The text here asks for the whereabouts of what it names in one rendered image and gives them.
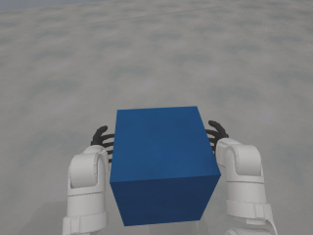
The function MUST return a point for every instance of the robot left forearm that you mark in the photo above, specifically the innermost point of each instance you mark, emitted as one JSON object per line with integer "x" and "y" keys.
{"x": 86, "y": 206}

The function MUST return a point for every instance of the robot right forearm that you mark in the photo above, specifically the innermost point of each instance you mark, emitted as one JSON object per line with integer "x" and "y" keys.
{"x": 246, "y": 190}

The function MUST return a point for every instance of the carton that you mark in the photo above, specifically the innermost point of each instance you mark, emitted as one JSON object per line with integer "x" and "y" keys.
{"x": 163, "y": 167}

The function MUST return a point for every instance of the robot left hand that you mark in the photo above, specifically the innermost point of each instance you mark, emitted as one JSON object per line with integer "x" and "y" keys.
{"x": 98, "y": 139}

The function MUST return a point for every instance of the robot right hand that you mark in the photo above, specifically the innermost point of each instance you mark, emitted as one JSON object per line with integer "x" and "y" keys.
{"x": 217, "y": 135}

